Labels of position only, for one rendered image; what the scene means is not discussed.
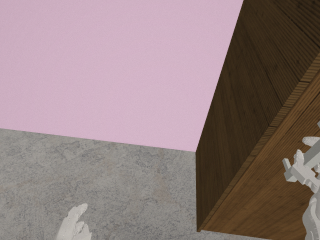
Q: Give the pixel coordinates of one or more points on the wardrobe door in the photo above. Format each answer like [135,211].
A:
[262,204]

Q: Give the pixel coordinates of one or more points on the handle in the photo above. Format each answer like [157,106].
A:
[311,158]

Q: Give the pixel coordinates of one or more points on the robot right forearm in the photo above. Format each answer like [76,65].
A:
[311,218]

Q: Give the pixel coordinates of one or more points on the robot left hand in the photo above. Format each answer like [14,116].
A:
[69,228]

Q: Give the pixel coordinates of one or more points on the robot right hand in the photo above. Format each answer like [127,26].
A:
[303,173]

